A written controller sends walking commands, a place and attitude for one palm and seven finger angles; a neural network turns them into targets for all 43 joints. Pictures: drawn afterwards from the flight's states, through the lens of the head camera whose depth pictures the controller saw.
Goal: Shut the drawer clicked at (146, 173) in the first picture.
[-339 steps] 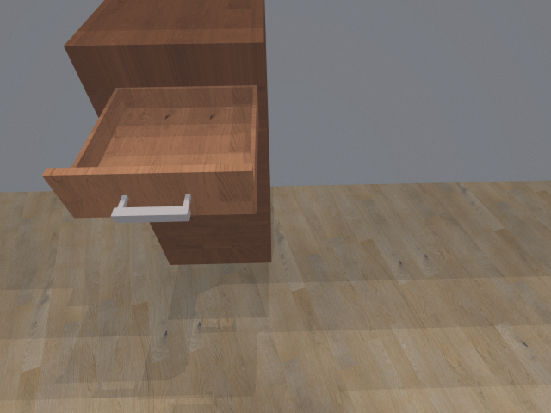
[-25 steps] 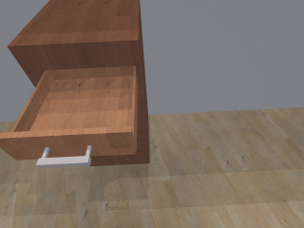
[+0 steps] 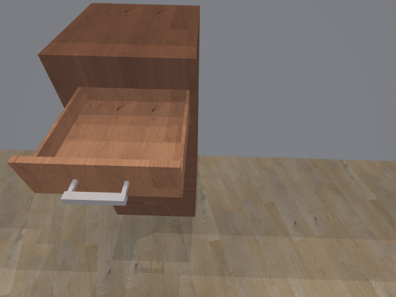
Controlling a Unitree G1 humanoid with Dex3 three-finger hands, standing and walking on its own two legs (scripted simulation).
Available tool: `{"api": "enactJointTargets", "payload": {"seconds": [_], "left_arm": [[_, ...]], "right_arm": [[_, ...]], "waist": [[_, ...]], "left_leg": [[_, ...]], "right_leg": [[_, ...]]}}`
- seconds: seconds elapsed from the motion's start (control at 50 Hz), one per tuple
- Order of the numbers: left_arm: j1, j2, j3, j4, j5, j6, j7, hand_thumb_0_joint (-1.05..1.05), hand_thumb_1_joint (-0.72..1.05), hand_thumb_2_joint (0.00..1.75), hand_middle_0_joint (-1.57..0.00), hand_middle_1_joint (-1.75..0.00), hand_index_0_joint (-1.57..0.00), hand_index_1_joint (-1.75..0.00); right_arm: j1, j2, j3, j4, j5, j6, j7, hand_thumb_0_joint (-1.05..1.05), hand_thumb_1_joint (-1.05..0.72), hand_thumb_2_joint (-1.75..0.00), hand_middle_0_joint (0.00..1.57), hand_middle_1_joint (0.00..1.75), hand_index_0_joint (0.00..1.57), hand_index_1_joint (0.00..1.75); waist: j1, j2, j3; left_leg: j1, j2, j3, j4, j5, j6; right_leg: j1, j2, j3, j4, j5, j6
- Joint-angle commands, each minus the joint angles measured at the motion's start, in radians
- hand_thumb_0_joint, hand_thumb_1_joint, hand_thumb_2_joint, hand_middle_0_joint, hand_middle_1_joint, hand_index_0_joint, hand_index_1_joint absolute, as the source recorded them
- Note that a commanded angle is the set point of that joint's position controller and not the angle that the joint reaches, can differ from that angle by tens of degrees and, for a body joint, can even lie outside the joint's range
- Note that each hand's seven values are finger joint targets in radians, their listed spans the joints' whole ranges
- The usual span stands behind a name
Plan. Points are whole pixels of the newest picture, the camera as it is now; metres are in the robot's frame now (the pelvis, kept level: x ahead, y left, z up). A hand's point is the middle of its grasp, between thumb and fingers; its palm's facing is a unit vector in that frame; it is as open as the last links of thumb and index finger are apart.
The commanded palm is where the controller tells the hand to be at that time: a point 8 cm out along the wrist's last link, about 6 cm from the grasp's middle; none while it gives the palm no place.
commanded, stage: come to a stop and stand still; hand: left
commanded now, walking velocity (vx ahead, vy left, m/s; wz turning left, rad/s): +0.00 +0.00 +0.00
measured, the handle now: (97, 191) +0.34 +0.26 -0.01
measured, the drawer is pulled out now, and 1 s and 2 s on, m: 0.30 0.30 0.29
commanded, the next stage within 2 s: look again from close up in 0.94 s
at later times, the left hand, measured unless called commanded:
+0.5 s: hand out of the picture -0.01 +0.19 -0.18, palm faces +0.00 -0.99 -0.16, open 7.4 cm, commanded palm none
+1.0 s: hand out of the picture -0.01 +0.21 -0.18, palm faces -0.01 -0.98 -0.18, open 7.4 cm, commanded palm none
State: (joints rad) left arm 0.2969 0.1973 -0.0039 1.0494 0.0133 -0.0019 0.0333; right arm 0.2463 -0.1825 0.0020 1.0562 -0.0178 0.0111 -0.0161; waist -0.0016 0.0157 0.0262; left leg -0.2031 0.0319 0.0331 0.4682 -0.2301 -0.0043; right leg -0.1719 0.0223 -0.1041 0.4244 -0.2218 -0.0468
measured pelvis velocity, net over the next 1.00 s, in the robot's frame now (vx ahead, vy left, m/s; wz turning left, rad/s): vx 0.01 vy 0.05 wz -0.04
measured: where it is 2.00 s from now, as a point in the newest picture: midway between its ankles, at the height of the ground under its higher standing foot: outside the picture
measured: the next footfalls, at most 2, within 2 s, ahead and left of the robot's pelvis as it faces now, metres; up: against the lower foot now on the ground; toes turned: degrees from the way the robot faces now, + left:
none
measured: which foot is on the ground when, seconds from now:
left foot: down 0.00-1.00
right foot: down 0.00-1.00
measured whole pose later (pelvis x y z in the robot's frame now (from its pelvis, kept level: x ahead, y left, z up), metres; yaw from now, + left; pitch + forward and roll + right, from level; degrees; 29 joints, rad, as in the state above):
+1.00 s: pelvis +0.01 +0.05 +0.00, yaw -2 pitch -2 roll +0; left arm 0.35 0.11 -0.01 1.11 0.02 -0.01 0.05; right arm 0.30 -0.14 0.00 1.14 -0.01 -0.01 -0.03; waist -0.01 0.00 0.02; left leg -0.17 -0.04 0.10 0.42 -0.23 0.07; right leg -0.18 -0.05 -0.03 0.45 -0.23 0.03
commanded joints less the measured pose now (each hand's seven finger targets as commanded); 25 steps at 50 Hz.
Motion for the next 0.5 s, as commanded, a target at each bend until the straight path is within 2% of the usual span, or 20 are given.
{"api": "enactJointTargets", "payload": {"seconds": [0.0, 0.08, 0.34, 0.48], "left_arm": [[0.037, 0.094, 0.022, -0.032, -0.002, -0.026, 0.004, 0.00, 0.90, 0.90, -0.20, -0.30, -0.20, -0.30], [0.059, 0.074, 0.018, -0.011, -0.004, -0.025, 0.007, 0.00, 0.90, 0.90, -0.20, -0.30, -0.20, -0.30], [0.111, 0.022, 0.014, 0.025, 0.001, -0.019, 0.014, 0.00, 0.90, 0.90, -0.20, -0.30, -0.20, -0.30], [0.127, 0.001, 0.013, 0.033, 0.004, -0.018, 0.015, 0.00, 0.90, 0.90, -0.20, -0.30, -0.20, -0.30]], "right_arm": [[0.051, -0.098, -0.017, -0.011, 0.000, -0.021, -0.006, 0.00, -0.90, -0.90, 0.20, 0.30, 0.20, 0.30], [0.064, -0.085, -0.014, 0.018, 0.002, -0.021, -0.007, 0.00, -0.90, -0.90, 0.20, 0.30, 0.20, 0.30], [0.108, -0.055, -0.015, 0.059, 0.004, -0.028, -0.011, 0.00, -0.90, -0.90, 0.20, 0.30, 0.20, 0.30], [0.116, -0.051, -0.019, 0.057, 0.005, -0.031, -0.013, 0.00, -0.90, -0.90, 0.20, 0.30, 0.20, 0.30]], "waist": [[-0.002, -0.036, 0.020], [0.000, -0.031, 0.053], [0.001, 0.010, 0.072], [0.000, 0.011, 0.083]], "left_leg": [[-0.011, 0.064, -0.063, -0.095, 0.050, 0.031], [-0.030, 0.065, -0.069, -0.115, 0.027, 0.033], [-0.060, 0.077, -0.091, -0.170, -0.055, 0.045], [-0.062, 0.081, -0.100, -0.185, -0.066, 0.051]], "right_leg": [[-0.017, -0.134, 0.142, -0.126, 0.003, 0.018], [-0.030, -0.134, 0.137, -0.116, -0.008, 0.019], [-0.037, -0.121, 0.118, -0.067, 0.000, 0.026], [-0.047, -0.122, 0.110, -0.051, 0.020, 0.031]]}}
